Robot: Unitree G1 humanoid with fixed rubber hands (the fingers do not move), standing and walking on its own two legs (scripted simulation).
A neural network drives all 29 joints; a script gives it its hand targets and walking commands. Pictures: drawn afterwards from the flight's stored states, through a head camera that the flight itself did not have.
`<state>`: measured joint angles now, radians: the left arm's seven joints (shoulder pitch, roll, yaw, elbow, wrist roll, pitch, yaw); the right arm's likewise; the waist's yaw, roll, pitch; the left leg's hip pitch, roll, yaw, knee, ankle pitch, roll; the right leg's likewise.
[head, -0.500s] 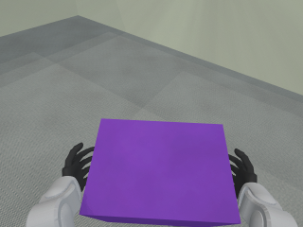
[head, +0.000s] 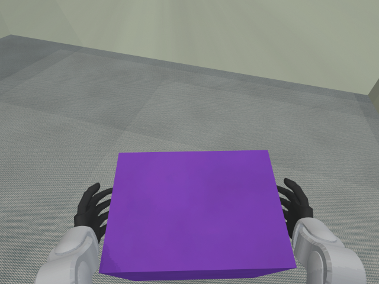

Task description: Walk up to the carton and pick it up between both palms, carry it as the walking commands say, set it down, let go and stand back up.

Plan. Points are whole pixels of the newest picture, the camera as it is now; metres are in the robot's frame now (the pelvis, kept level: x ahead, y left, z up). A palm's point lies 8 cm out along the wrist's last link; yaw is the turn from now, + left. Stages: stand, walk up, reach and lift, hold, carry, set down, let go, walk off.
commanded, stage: carry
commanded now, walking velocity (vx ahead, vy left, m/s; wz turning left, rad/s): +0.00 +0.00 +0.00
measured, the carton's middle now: (193, 222) +0.26 -0.01 +0.02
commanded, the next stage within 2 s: none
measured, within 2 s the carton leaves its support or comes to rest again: neither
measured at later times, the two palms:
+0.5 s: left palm out of the picture +0.11 +0.28 +0.05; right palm out of the picture +0.13 -0.08 +0.06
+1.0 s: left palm out of the picture +0.02 +0.39 +0.05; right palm out of the picture +0.01 +0.03 +0.06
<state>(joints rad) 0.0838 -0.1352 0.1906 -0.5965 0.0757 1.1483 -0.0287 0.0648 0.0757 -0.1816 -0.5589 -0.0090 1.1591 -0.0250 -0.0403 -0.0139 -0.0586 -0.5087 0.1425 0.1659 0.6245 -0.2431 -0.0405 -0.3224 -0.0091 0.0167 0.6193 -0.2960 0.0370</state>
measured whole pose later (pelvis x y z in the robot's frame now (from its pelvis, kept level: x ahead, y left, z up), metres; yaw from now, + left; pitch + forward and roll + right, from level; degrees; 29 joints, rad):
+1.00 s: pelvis -0.23 +0.21 +0.01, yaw -1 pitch +2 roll -2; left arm -0.07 -0.03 0.13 -0.06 0.11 0.96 0.00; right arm -0.03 0.02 -0.16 -0.07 -0.11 0.96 -0.01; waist 0.03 0.00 -0.12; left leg -0.29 -0.07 0.13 0.49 -0.25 0.10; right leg -0.38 -0.02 -0.02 0.62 -0.26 -0.01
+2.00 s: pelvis -0.33 +0.29 +0.01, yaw -1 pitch +3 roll -1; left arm -0.10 -0.06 0.17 -0.11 0.10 0.80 -0.02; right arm -0.01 0.08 -0.19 -0.17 -0.10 0.79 -0.02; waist 0.03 0.04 -0.04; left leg -0.35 -0.05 0.08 0.55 -0.25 0.10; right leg -0.38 -0.08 0.01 0.49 -0.16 0.04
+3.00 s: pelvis -0.34 +0.26 +0.01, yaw +0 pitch +3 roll -1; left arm -0.05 -0.07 0.18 -0.04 0.13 0.77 0.01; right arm -0.04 0.06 -0.17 -0.05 -0.09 0.77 -0.03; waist 0.00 -0.01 -0.11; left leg -0.37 -0.03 0.05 0.56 -0.25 0.05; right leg -0.38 -0.06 -0.03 0.51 -0.18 0.05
